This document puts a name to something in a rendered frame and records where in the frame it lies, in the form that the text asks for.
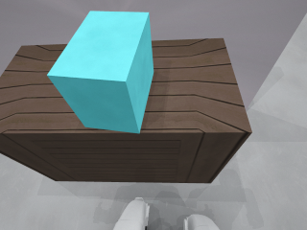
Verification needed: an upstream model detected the robot left thigh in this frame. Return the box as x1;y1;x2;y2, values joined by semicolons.
113;200;150;230

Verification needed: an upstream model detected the robot thigh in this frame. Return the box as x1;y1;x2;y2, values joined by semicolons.
113;200;150;230
182;214;220;230

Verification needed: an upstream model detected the pedestal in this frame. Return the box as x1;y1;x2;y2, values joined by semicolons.
0;37;252;184

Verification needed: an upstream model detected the robot right thigh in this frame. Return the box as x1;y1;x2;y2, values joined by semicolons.
182;214;220;230

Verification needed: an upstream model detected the carton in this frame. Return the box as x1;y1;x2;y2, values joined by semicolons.
47;11;154;134

